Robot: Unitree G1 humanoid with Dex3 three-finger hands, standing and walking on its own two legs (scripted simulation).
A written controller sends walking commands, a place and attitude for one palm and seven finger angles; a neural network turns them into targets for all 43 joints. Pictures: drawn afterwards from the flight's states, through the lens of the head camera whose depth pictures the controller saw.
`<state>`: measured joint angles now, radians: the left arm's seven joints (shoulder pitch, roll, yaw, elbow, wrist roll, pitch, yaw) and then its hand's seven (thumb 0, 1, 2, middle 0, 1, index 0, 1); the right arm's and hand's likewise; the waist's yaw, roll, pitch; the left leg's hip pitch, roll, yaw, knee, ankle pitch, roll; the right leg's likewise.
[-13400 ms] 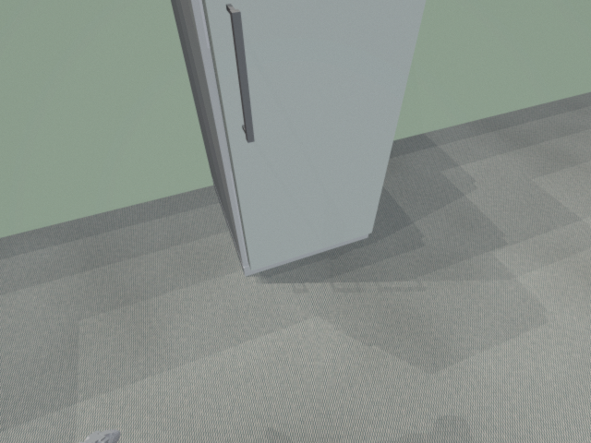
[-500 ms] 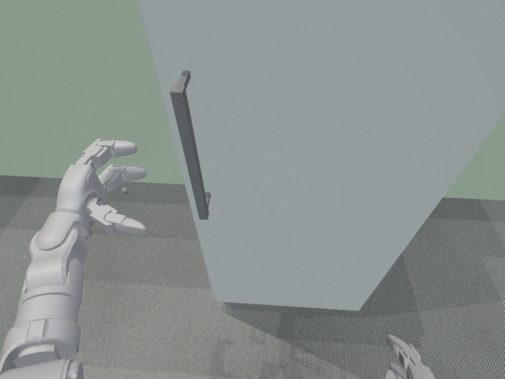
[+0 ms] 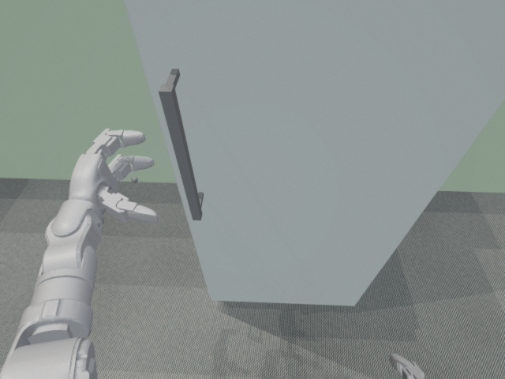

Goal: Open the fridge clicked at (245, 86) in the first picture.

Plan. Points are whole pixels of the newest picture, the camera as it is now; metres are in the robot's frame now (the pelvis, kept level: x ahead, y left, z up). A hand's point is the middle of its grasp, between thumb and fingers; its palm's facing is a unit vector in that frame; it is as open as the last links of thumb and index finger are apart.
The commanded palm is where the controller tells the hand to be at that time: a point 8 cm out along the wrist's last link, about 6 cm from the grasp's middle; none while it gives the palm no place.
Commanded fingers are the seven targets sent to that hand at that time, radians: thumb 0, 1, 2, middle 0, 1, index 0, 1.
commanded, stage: move the hooked fingers beside the handle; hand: left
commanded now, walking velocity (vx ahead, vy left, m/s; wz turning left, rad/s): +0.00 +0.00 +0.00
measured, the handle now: (187, 157) +0.45 +0.13 +0.11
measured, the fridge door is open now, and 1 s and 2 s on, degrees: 0 0 0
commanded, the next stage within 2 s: feel for the door with the fingertips in 0.66 s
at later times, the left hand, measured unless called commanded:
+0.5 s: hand (139, 183) +0.38 +0.19 +0.12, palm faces -0.01 -1.00 -0.01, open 14.0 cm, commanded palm +0.35 +0.24 +0.12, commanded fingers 0.00 -0.50 0.30 -0.30 -1.20 -0.30 -1.20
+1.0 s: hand (150, 186) +0.38 +0.17 +0.12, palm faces -0.02 -1.00 +0.00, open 14.0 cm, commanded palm +0.35 +0.22 +0.12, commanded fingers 0.00 -0.50 0.30 -0.30 -1.20 -0.30 -1.20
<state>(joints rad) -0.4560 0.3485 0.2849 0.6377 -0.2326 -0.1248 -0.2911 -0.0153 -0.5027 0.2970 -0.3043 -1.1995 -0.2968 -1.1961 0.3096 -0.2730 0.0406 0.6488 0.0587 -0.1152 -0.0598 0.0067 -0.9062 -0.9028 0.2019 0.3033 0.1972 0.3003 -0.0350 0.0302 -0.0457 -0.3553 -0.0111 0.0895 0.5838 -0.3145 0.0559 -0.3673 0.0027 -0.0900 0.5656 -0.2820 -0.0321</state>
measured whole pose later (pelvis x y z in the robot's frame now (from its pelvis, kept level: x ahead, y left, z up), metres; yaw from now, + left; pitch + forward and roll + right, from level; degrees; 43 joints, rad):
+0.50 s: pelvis +0.00 +0.00 +0.00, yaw +0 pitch +4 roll +0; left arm -0.43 0.32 0.27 0.60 -0.23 -0.13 -0.27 -0.02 -0.50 0.30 -0.30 -1.20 -0.30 -1.20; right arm 0.29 -0.27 0.04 0.63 0.06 -0.10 -0.06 0.01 -0.91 -0.90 0.20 0.30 0.20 0.30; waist -0.03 0.03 -0.04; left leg -0.35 -0.01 0.09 0.58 -0.31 0.05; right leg -0.36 0.00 -0.09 0.57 -0.28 -0.04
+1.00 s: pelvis +0.00 -0.01 +0.00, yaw +0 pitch +4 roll +0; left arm -0.41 0.29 0.22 0.57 -0.23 -0.12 -0.23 -0.02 -0.50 0.30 -0.30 -1.20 -0.30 -1.20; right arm 0.28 -0.27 0.04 0.64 0.06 -0.11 -0.06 0.01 -0.91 -0.90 0.20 0.30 0.20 0.30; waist -0.02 0.04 -0.04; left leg -0.34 -0.01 0.08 0.58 -0.31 0.05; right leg -0.35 0.01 -0.09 0.57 -0.28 -0.04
